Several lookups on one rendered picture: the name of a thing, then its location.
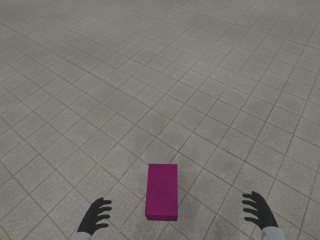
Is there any carton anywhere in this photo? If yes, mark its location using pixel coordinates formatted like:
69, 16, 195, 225
145, 163, 178, 222

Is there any robot right forearm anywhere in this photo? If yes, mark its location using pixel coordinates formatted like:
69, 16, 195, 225
261, 226, 289, 240

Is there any left robot hand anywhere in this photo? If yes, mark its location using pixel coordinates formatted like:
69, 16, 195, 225
77, 197, 112, 236

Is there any right robot hand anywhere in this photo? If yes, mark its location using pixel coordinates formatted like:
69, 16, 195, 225
242, 191, 278, 231

